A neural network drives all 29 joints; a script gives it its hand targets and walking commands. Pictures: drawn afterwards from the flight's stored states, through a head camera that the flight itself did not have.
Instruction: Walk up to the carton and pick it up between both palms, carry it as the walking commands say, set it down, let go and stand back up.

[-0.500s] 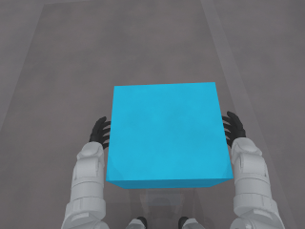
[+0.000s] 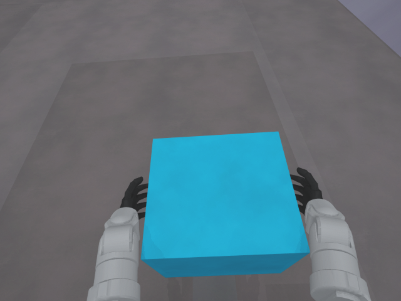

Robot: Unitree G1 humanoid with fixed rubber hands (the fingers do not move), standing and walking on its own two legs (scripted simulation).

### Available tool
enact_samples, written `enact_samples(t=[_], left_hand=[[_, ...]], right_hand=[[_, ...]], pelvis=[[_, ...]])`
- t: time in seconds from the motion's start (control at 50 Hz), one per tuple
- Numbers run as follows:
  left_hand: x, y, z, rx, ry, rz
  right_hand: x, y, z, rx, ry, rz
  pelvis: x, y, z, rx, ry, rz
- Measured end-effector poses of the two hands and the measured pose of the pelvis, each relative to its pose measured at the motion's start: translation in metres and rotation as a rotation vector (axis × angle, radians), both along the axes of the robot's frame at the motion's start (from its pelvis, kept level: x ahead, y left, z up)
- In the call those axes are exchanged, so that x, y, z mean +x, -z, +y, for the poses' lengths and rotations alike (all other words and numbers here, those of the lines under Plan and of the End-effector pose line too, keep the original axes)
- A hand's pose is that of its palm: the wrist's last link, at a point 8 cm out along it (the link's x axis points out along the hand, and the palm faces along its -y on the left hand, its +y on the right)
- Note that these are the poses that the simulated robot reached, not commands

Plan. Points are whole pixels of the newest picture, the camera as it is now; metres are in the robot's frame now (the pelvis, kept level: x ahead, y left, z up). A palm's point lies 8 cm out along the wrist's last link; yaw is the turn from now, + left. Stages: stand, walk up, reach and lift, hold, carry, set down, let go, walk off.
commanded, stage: reach and lift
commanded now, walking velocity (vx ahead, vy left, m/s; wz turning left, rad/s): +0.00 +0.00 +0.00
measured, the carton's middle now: (218, 208) +0.36 -0.02 -0.07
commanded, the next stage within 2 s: hold in 1.38 s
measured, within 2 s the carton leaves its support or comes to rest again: neither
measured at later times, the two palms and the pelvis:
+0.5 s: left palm (118, 210) +0.30 +0.18 +0.05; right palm (321, 202) +0.30 -0.20 +0.06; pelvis +0.01 +0.00 +0.01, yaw +0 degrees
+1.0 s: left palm (114, 209) +0.30 +0.18 +0.05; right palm (317, 196) +0.31 -0.19 +0.06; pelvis +0.01 +0.01 +0.01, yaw +0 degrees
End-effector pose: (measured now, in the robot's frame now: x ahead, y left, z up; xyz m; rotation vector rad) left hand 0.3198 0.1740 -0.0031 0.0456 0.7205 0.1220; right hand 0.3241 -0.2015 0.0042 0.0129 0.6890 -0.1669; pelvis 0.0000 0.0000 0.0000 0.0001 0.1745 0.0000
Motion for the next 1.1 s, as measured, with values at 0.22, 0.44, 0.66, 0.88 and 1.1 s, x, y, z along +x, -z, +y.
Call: enact_samples(t=[0.22, 0.44, 0.66, 0.88, 1.1], left_hand=[[-0.011, -0.023, 0.001, 0.012, -0.007, -0.013], [-0.018, -0.049, 0.005, 0.012, -0.005, -0.052], [-0.029, -0.054, 0.006, 0.0, -0.007, -0.033], [-0.027, -0.051, 0.009, 0.014, -0.021, -0.021], [-0.021, -0.055, 0.009, 0.006, -0.033, -0.036]], right_hand=[[-0.01, -0.022, 0.002, -0.004, -0.005, -0.014], [-0.02, -0.048, 0.006, -0.003, 0.002, -0.054], [-0.031, -0.056, 0.007, -0.014, 0.002, -0.035], [-0.021, -0.053, 0.011, -0.029, -0.032, -0.024], [-0.013, -0.056, 0.011, -0.03, -0.037, -0.039]], pelvis=[[0.01, -0.008, -0.003, 0.0, -0.002, -0.112], [0.014, -0.012, -0.001, 0.001, -0.007, -0.211], [0.007, -0.013, 0.003, 0.001, -0.008, -0.271], [0.004, -0.012, 0.008, 0.001, -0.007, -0.262], [0.022, -0.014, 0.005, 0.002, -0.008, -0.257]])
